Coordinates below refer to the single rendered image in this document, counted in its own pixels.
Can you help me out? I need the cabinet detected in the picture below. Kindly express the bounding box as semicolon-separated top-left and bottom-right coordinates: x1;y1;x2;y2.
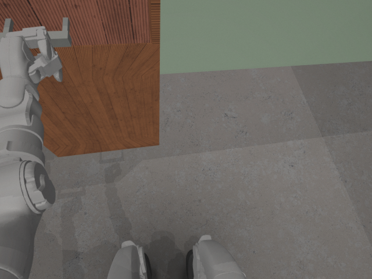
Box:
0;0;160;157

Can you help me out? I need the left robot forearm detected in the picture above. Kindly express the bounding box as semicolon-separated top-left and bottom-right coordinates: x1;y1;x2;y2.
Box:
0;77;45;168

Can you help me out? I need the drawer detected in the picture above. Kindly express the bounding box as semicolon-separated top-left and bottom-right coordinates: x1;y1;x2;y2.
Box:
0;0;150;46

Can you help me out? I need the robot right shin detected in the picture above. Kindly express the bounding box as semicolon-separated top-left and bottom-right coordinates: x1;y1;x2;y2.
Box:
193;235;211;279

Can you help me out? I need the robot left thigh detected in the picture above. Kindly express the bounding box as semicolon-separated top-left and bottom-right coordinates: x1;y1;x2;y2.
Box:
107;245;146;279

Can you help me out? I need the robot left upper arm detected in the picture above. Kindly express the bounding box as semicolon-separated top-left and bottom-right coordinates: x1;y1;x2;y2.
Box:
0;160;56;279

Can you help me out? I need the robot left hand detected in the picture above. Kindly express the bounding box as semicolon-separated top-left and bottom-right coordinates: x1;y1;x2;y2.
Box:
0;26;63;89

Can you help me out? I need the handle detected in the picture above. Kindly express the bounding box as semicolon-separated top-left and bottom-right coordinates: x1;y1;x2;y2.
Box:
0;17;71;47

